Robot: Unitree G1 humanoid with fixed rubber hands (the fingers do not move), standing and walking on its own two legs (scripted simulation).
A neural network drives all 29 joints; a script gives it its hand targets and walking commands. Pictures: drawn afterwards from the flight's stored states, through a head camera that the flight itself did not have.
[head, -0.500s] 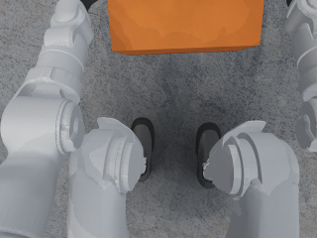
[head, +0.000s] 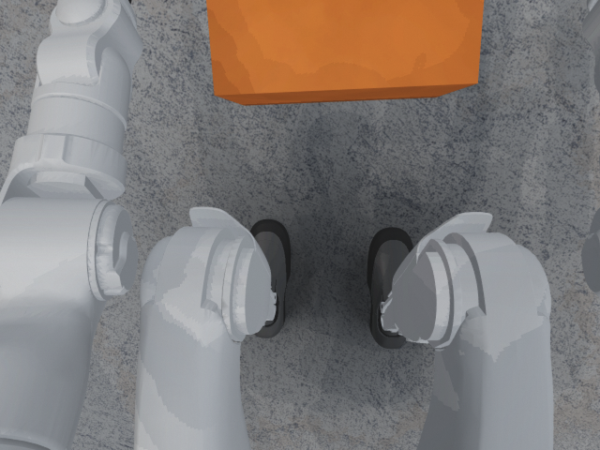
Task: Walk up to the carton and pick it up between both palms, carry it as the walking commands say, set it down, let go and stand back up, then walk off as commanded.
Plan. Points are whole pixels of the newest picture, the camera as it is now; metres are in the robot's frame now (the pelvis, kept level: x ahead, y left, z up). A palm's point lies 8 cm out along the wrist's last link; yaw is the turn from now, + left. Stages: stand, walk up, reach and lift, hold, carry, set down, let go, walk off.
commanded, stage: set down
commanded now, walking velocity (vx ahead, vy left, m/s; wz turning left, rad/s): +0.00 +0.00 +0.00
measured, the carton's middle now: (339, 18) +0.55 +0.00 -0.28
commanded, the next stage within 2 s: let go in 1.26 s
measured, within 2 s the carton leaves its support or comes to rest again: neither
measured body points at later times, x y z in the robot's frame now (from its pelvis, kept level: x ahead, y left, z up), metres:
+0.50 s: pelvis -0.01 +0.01 +0.11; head +0.36 +0.01 +0.36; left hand +0.57 +0.24 +0.00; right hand +0.59 -0.24 +0.00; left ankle +0.13 +0.11 -0.32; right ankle +0.12 -0.10 -0.32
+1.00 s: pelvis +0.00 +0.00 +0.23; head +0.35 +0.00 +0.51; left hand +0.56 +0.24 +0.15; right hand +0.58 -0.24 +0.15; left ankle +0.13 +0.11 -0.32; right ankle +0.12 -0.10 -0.32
